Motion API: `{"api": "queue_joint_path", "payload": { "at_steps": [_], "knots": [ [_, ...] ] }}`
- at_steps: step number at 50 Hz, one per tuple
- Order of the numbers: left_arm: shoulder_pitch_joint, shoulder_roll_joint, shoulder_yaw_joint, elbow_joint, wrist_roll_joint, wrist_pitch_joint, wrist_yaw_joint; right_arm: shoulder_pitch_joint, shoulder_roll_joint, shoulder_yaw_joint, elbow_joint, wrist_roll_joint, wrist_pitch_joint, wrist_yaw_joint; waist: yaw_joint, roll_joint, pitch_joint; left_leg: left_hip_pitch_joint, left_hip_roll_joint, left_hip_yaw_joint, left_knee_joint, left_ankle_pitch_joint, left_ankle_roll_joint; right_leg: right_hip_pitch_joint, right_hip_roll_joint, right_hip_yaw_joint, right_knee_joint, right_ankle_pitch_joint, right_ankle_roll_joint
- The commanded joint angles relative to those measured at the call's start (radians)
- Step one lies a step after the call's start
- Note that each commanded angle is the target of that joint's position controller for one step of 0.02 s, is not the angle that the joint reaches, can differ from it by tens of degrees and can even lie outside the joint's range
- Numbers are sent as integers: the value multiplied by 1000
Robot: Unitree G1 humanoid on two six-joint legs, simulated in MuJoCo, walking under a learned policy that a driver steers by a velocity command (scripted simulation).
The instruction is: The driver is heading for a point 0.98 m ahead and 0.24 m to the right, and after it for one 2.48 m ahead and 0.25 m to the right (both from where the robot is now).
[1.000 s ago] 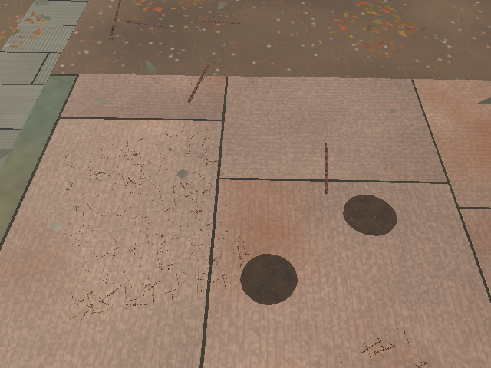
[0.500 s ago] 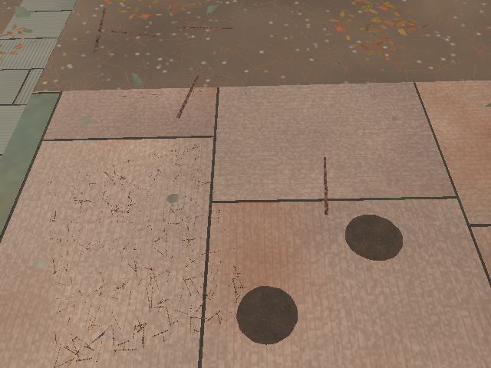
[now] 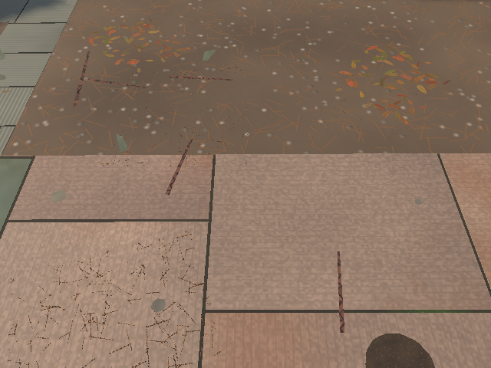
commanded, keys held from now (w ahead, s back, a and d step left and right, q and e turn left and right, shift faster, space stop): w+shift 0.08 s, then w+e+shift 0.46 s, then e+shift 0.32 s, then q+shift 0.14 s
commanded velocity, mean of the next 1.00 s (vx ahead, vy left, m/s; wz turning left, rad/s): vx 0.74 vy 0.00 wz -0.61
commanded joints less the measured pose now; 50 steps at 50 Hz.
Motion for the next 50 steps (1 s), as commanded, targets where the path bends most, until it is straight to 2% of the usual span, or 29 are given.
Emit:
{"api": "queue_joint_path", "payload": {
  "at_steps": [1,5,8,11,13,15,16,17,18,19,20,21,23,24,26,28,30,32,34,35,36,37,38,39,41,43,44,46,50],
  "knots": [
    [19,33,-6,-74,17,25,-21,32,-37,1,-12,18,-50,1,60,40,100,-55,294,-419,-467,-208,111,-210,-112,17,-64,27,32],
    [-226,53,-17,-155,6,15,-28,87,-59,2,0,35,-73,15,11,1,160,-26,191,-189,-544,151,70,-264,-116,-100,-426,300,54],
    [-315,22,-33,-166,-18,6,-44,162,-86,3,27,48,-92,9,-30,15,136,71,212,-70,-599,503,1,-119,-53,-174,-654,499,6],
    [-336,58,-24,-152,-17,2,-40,201,-107,9,45,26,-82,-14,-36,70,87,349,238,19,-506,972,-60,-121,41,-237,-757,472,-32],
    [-276,91,-12,-129,-7,4,-33,199,-150,3,47,4,-58,-46,11,139,-3,480,277,48,-325,1332,-94,-45,118,-272,-768,357,-45],
    [49,164,22,-29,-8,10,-24,126,-196,-12,27,-24,-24,-70,171,168,-164,465,308,55,117,1479,-109,245,169,-249,-768,238,-82],
    [268,198,47,35,-8,14,-13,51,-224,-23,5,-24,-14,-73,285,152,-223,328,293,60,450,1338,-100,459,127,-172,-851,197,-124],
    [312,236,69,62,-7,28,4,7,-142,-6,-20,-35,-30,-53,241,26,-215,22,175,21,779,417,-71,653,8,-9,-736,77,-142],
    [232,340,99,40,22,38,9,91,-29,22,-117,28,-52,-26,84,-312,-310,-499,31,-105,1155,-267,-146,974,-246,604,-859,49,-392],
    [196,285,104,24,-1,41,6,-15,-87,32,-147,18,-77,-28,133,-73,-310,-602,89,-226,1100,-136,-103,933,-251,730,-1055,-89,-378],
    [165,224,93,34,-10,39,9,-89,-113,31,-166,11,-91,-23,101,47,-162,-577,141,-235,975,-47,-89,746,-221,628,-1120,-113,-318],
    [131,182,86,41,-8,37,9,-106,-103,34,-171,1,-93,-20,42,117,-70,-511,174,-217,870,-25,-89,567,-178,539,-1150,-38,-268],
    [105,149,68,41,-18,17,20,-110,-78,45,-189,-42,-49,-9,-34,127,10,-411,211,-208,775,-56,-130,326,-90,414,-1171,72,-233],
    [102,148,64,39,-26,5,19,-116,-68,49,-201,-50,-28,-4,-51,110,32,-386,227,-192,713,-75,-148,244,-59,373,-1183,87,-226],
    [103,185,72,27,-29,-14,15,-238,-58,61,-267,-48,-11,5,-37,73,86,-341,231,-133,523,-5,-178,89,-6,314,-1235,163,-219],
    [133,193,78,29,-28,-18,15,-362,-45,73,-318,-28,-18,14,2,46,122,-274,202,-94,305,199,-187,35,37,267,-1215,421,-175],
    [203,203,87,49,-40,-7,11,-395,-28,82,-329,-16,-28,13,58,20,72,-179,126,-55,134,375,-162,95,71,223,-1124,720,-91],
    [256,205,90,63,-43,8,13,-404,-36,82,-338,-2,-33,3,96,-32,11,-89,58,-53,33,425,-140,183,85,232,-1032,831,-24],
    [231,223,99,51,-37,14,28,-315,-93,63,-326,0,-38,-22,49,-77,-58,88,18,-105,-70,421,-130,222,100,284,-854,871,35],
    [169,250,107,29,-35,11,31,-202,-139,45,-299,3,-44,-35,-31,-79,-111,218,44,-148,-121,473,-123,206,115,302,-681,814,58],
    [95,245,108,-5,-43,6,32,-21,-192,24,-245,-5,-54,-45,-129,-55,-187,386,131,-201,-151,590,-110,154,147,271,-445,659,81],
    [127,116,82,-39,-56,11,39,95,-240,14,-212,-24,-59,-48,-116,116,-305,625,410,-356,-16,1100,-68,-17,223,145,-121,-295,94],
    [294,103,72,-72,-97,25,68,143,-222,14,-241,-42,-48,-24,-41,193,-527,823,734,-585,159,1535,30,-156,200,84,149,-519,105],
    [276,176,79,-71,-70,41,74,65,-187,2,-261,-12,-31,-20,-53,179,-608,777,707,-618,93,1339,116,-203,133,62,246,-365,114],
    [125,193,88,-88,-15,75,48,-101,-54,30,-283,-2,-18,-39,-27,111,-377,462,525,-444,-85,708,79,-245,51,6,105,-183,131],
    [89,148,85,-106,3,113,9,-101,-62,30,-247,7,-9,-49,1,133,-183,208,468,-282,-176,678,62,-191,12,-6,20,-181,150],
    [68,111,74,-123,9,124,-1,-76,-67,28,-222,10,-14,-46,6,138,-136,126,443,-250,-198,721,65,-162,13,-7,-39,-182,144],
    [55,63,56,-153,12,128,-9,-67,-95,16,-191,4,-25,-36,36,150,-137,60,432,-216,-219,801,85,-120,31,3,-165,-151,128],
    [44,50,23,-146,4,117,-15,-127,-97,14,-172,11,-24,-4,68,183,-167,-61,342,-99,-239,732,41,123,53,-37,-542,62,98]
  ]
}}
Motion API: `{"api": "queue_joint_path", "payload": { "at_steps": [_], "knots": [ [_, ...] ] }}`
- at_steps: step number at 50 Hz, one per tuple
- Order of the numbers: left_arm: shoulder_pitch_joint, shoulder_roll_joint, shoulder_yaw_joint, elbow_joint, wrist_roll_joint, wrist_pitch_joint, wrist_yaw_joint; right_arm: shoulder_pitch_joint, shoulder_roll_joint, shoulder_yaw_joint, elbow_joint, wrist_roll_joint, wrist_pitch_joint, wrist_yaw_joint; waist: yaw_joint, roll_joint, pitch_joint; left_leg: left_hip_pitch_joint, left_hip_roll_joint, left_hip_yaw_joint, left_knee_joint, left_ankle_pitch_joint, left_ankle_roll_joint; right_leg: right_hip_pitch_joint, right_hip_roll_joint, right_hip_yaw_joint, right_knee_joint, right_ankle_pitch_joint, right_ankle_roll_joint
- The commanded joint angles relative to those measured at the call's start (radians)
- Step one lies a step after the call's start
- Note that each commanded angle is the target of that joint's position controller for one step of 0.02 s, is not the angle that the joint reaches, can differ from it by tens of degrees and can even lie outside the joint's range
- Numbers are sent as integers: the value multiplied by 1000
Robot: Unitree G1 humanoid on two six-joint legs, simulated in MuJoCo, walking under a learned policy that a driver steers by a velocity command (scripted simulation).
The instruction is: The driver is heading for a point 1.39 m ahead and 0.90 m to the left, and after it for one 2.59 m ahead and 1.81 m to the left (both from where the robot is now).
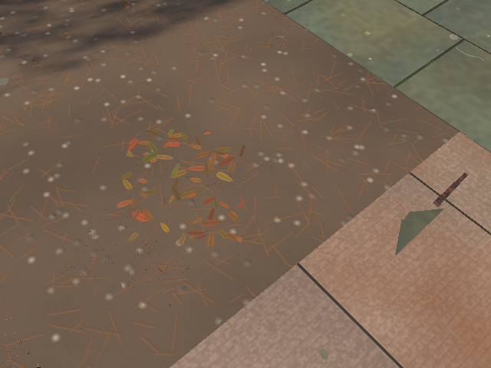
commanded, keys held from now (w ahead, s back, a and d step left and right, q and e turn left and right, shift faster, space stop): q+shift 0.18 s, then w+q+shift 0.80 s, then w+e+shift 0.02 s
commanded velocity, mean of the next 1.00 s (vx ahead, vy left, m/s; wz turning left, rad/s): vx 0.63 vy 0.00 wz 0.73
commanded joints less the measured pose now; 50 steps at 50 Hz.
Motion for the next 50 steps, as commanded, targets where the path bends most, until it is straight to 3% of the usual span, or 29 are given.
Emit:
{"api": "queue_joint_path", "payload": {
  "at_steps": [1,4,5,6,7,8,9,10,12,13,17,20,23,26,27,28,29,30,31,32,34,35,37,39,42,46,48,49,50],
  "knots": [
    [210,-54,-39,15,-1,1,-4,-79,-77,-10,-54,12,-13,26,114,190,-212,-42,147,-134,-124,542,155,347,4,-24,-231,156,-11],
    [170,-22,-43,11,7,-21,16,-65,-134,-34,-46,28,17,37,116,145,-158,-67,105,-187,-39,343,114,462,19,-46,-463,241,-13],
    [169,9,-38,11,12,-33,25,-25,-128,-37,-42,23,27,38,104,102,-146,-92,72,-207,13,220,78,510,-14,-21,-537,256,-22],
    [183,77,-29,-11,24,-45,36,36,-71,-25,-60,19,34,41,80,-52,-191,-137,11,-178,143,-73,25,585,-243,176,-590,427,-54],
    [148,157,-10,-41,5,-35,48,131,-3,-10,-73,24,49,29,39,-243,-218,-205,-99,-89,350,-474,-1,577,-453,309,-607,600,-153],
    [161,154,2,-43,-17,-24,61,97,-72,-28,-65,16,78,15,101,-239,-223,-225,-100,-122,553,-515,7,488,-450,299,-652,513,-240],
    [121,94,-16,-43,-20,-19,69,81,-101,-45,-66,14,98,11,68,-173,-167,-239,-80,-153,638,-452,10,437,-395,241,-688,408,-230],
    [74,50,-27,-50,-12,-18,68,95,-113,-56,-57,13,108,13,39,-150,-150,-249,-49,-157,649,-365,13,420,-337,196,-746,74,-183],
    [38,44,-25,-57,-7,-31,69,93,-127,-71,-60,-2,120,33,23,-206,-120,-290,-32,-130,708,-267,2,415,-306,171,-840,-224,-152],
    [46,39,-23,-56,-7,-41,69,72,-122,-75,-70,-3,121,44,26,-182,-115,-317,-24,-127,728,-237,0,430,-313,167,-865,-276,-148],
    [129,53,-1,-21,-7,-84,68,-28,-68,-72,-119,-1,114,77,51,-93,-111,-422,14,-137,682,-166,1,542,-366,113,-892,-305,-144],
    [137,75,15,-10,-5,-100,63,-71,-60,-70,-148,1,120,98,48,-104,-105,-371,35,-130,569,-146,6,510,-389,26,-904,-319,-122],
    [74,112,31,-22,2,-105,60,-81,-62,-65,-163,12,126,117,16,-132,-101,-161,31,-78,393,-179,35,375,-371,-110,-899,-320,-68],
    [70,137,41,-17,13,-93,51,-109,-84,-65,-181,17,124,112,28,-119,-78,-75,20,15,308,-249,80,360,-388,-160,-860,-365,-57],
    [59,141,43,-16,8,-84,44,-85,-78,-62,-173,18,120,107,12,-87,-67,-32,10,42,253,-224,97,350,-384,-185,-810,-381,-50],
    [47,131,42,-15,5,-72,39,-8,-72,-61,-136,16,113,99,-26,-8,-62,64,-22,64,183,-205,112,306,-344,-241,-679,-392,-38],
    [52,80,29,-13,19,-62,33,144,-104,-75,-57,14,101,82,-75,177,-65,188,-80,41,125,-286,130,241,-254,-326,-371,-308,-22],
    [-5,-25,-10,-43,36,-56,24,277,-154,-80,-22,13,89,66,-136,403,-31,294,45,-251,77,-478,179,-61,-171,-325,92,-323,2],
    [-96,-73,-33,-154,34,-68,14,210,-254,-85,-93,20,80,47,-102,485,-16,345,176,-797,-185,-654,288,-409,-13,-135,280,-301,40],
    [-155,-9,-27,-187,48,-93,5,159,-268,-94,-128,16,78,32,-102,310,-11,388,271,-919,-314,-670,324,-515,-74,-30,339,-190,48],
    [-84,72,-11,-128,44,-121,-3,119,-234,-89,-143,4,64,17,-38,100,-58,349,227,-768,-231,-526,300,-410,-131,1,260,-5,47],
    [-49,77,-10,-110,47,-117,-6,105,-221,-83,-148,11,53,13,-14,76,-67,302,182,-704,-238,-484,286,-342,-139,-1,209,34,53],
    [-50,71,-12,-98,34,-91,-14,110,-184,-71,-138,21,29,12,6,63,-38,244,125,-624,-293,-384,280,-268,-131,-13,124,111,67],
    [-102,51,-20,-108,19,-71,-15,148,-174,-72,-113,26,13,16,1,30,-1,244,84,-565,-310,-212,283,-260,-108,-34,21,160,75],
    [-188,10,-41,-129,5,-71,-20,174,-172,-78,-83,30,4,17,-16,44,-3,248,24,-491,-272,43,266,-183,-56,-57,-164,253,77],
    [-290,13,-49,-181,-9,-79,-16,186,-181,-83,-53,37,-5,9,-42,109,-6,257,55,-531,-258,277,239,-22,-33,-52,-361,331,46],
    [-185,41,-39,-159,-12,-85,-1,116,-208,-89,-58,40,-7,4,25,116,-48,234,46,-512,-184,499,192,199,-3,-49,-443,297,20],
    [-51,84,-20,-122,-12,-87,15,100,-237,-96,-57,37,-9,8,81,111,-137,223,27,-499,-44,700,165,389,30,-60,-422,219,5],
    [176,120,1,-63,-16,-87,36,77,-257,-98,-45,23,-11,13,197,96,-260,195,6,-453,187,795,149,613,39,-108,-402,159,-13]
  ]
}}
